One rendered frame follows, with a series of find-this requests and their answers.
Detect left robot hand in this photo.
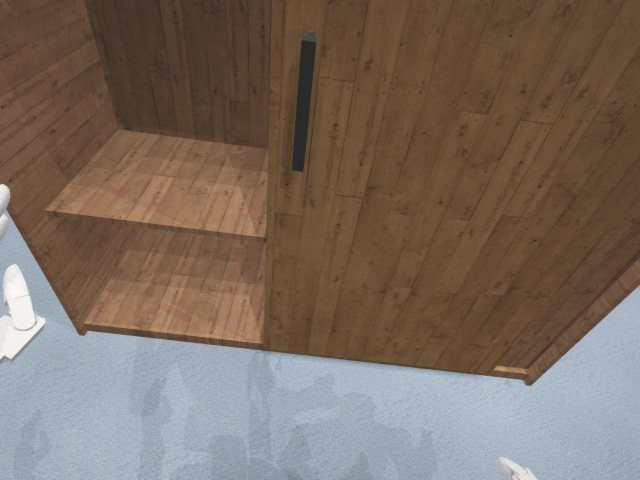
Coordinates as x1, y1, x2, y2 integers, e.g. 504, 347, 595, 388
0, 184, 46, 364

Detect handle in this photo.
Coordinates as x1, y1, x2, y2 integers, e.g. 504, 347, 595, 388
292, 32, 317, 172

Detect right robot hand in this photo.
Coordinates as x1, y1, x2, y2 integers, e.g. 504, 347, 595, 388
498, 457, 537, 480

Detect wardrobe door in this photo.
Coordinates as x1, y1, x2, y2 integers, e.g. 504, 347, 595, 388
263, 0, 640, 374
498, 203, 640, 369

